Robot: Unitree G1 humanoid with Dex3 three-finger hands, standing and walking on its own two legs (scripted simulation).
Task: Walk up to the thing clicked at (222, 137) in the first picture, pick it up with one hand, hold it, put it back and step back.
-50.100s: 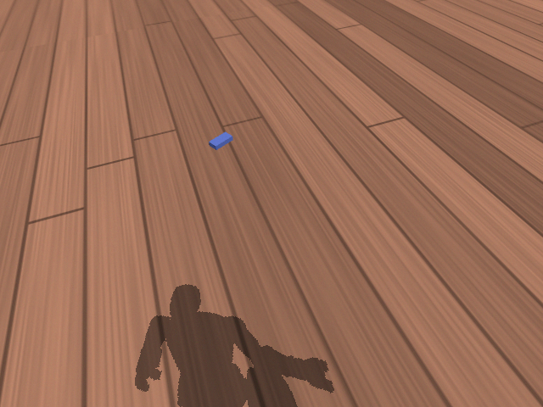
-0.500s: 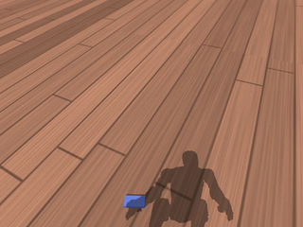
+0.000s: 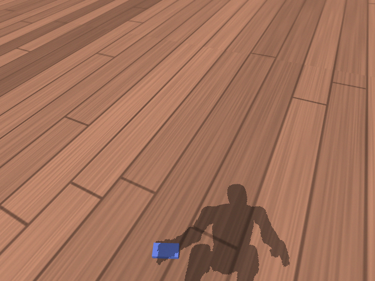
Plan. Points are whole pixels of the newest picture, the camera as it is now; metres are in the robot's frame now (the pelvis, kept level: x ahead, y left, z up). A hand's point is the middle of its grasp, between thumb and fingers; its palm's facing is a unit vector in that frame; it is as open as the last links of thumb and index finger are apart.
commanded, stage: stand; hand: left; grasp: from above
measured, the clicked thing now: (165, 250) +0.45 +0.19 -0.77
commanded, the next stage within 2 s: step back in 0.86 s
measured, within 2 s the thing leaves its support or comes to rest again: neither
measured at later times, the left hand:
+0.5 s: hand out of the picture +0.07 +0.24 -0.16, palm faces +0.01 -0.94 -0.34, open 7.4 cm
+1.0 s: hand out of the picture +0.07 +0.26 -0.16, palm faces +0.02 -0.93 -0.36, open 7.4 cm
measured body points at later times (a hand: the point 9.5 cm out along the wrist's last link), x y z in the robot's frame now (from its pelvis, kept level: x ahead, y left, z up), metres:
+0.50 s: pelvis +0.00 +0.00 +0.00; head +0.01 -0.01 +0.45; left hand +0.07 +0.29 -0.13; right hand +0.07 -0.30 -0.14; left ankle +0.01 +0.14 -0.75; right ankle -0.02 -0.12 -0.75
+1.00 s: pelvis -0.02 +0.00 -0.01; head +0.02 +0.00 +0.44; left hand +0.07 +0.31 -0.13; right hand +0.07 -0.31 -0.14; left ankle -0.01 +0.13 -0.73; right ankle -0.02 -0.12 -0.75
